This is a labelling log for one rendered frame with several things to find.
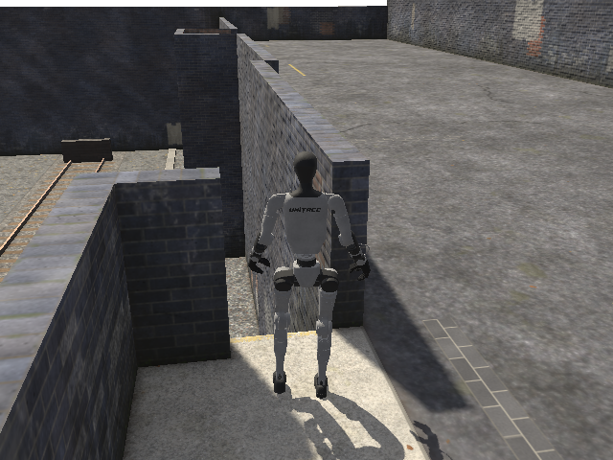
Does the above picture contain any left robot forearm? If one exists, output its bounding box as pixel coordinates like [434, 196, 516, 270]
[250, 231, 267, 262]

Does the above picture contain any right robot hand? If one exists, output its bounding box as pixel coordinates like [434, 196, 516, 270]
[349, 258, 371, 281]

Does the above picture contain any right robot forearm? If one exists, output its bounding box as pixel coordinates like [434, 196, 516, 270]
[346, 231, 367, 265]

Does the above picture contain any left robot hand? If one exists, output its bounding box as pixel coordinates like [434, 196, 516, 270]
[248, 258, 270, 274]

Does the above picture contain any humanoid robot head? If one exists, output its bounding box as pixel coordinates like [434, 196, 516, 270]
[289, 151, 322, 197]

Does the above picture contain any left robot upper arm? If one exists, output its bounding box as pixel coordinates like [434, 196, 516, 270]
[258, 193, 286, 246]

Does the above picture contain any right robot upper arm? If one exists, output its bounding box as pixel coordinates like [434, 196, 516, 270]
[326, 193, 354, 246]

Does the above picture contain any robot left thigh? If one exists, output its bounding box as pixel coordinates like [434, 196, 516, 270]
[274, 266, 293, 330]

